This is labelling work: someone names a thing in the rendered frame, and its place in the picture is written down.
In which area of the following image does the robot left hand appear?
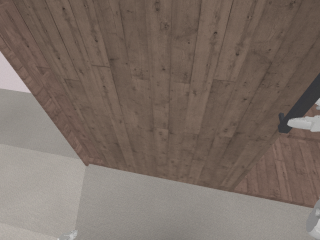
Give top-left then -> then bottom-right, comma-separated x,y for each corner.
57,230 -> 78,240

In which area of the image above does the right robot upper arm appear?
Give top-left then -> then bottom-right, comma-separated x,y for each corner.
306,199 -> 320,240

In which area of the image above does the robot right hand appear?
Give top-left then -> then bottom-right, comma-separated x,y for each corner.
287,98 -> 320,132

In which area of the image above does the wardrobe door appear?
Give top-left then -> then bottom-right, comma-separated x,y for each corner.
13,0 -> 320,192
0,0 -> 102,160

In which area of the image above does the handle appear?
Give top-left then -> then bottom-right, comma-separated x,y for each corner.
0,9 -> 46,87
278,73 -> 320,134

